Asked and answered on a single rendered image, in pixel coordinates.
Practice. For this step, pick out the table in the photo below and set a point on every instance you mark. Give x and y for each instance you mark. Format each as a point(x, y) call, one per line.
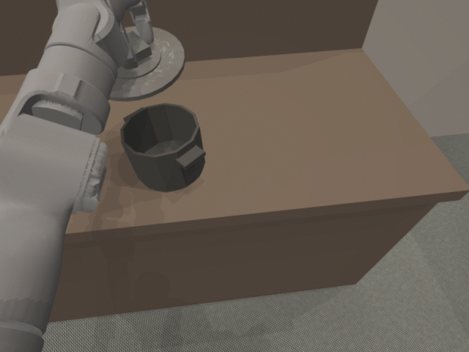
point(314, 169)

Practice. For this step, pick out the lid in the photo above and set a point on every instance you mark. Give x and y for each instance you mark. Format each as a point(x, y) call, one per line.
point(154, 73)

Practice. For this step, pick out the robot left forearm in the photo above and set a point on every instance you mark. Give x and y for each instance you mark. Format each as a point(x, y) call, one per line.
point(73, 81)

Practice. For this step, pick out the left robot hand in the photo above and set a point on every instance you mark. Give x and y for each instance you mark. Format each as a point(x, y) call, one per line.
point(140, 16)

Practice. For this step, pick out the left robot upper arm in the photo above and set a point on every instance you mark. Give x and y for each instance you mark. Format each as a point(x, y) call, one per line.
point(47, 172)

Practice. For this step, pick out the pot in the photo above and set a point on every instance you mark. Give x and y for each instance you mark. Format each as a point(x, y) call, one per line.
point(164, 145)

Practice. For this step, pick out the knob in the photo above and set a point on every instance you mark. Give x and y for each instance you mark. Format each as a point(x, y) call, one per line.
point(141, 49)

